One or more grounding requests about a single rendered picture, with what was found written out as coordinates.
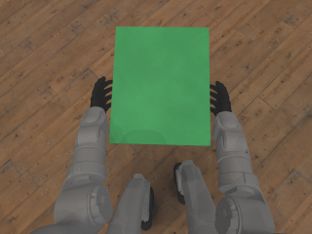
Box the left robot hand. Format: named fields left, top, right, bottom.
left=90, top=76, right=113, bottom=114

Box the carton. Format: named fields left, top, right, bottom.
left=108, top=26, right=211, bottom=146

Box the right robot upper arm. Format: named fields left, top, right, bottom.
left=214, top=195, right=288, bottom=234

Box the robot right foot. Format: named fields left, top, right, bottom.
left=174, top=162, right=185, bottom=205

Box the robot left foot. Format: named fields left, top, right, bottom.
left=140, top=187, right=154, bottom=231

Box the left robot forearm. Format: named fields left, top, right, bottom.
left=54, top=106, right=109, bottom=222

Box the right robot forearm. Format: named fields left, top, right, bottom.
left=212, top=111, right=275, bottom=232

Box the robot foot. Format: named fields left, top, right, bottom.
left=174, top=162, right=185, bottom=205
left=140, top=187, right=154, bottom=231

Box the right robot hand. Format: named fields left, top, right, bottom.
left=210, top=81, right=232, bottom=116

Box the left robot upper arm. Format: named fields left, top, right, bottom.
left=29, top=182, right=113, bottom=234

